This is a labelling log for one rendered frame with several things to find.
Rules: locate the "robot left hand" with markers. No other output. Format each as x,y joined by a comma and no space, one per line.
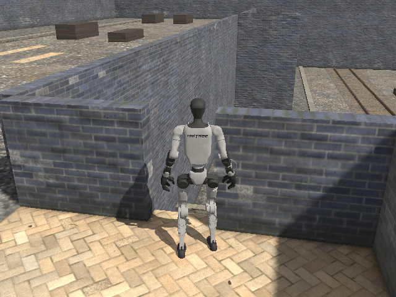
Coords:
164,182

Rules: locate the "robot left foot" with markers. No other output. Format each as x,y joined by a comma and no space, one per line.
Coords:
181,253

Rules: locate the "left robot forearm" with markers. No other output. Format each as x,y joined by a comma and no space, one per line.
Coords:
168,166

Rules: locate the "robot right hand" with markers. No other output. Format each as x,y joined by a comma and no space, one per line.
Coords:
232,179

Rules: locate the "right robot shin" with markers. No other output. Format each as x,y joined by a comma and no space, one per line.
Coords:
212,223

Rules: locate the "right robot forearm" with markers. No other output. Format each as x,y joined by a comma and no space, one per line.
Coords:
227,165

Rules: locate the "right robot upper arm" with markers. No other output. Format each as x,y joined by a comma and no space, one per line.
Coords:
220,140

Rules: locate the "left robot upper arm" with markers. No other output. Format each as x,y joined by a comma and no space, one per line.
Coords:
175,140

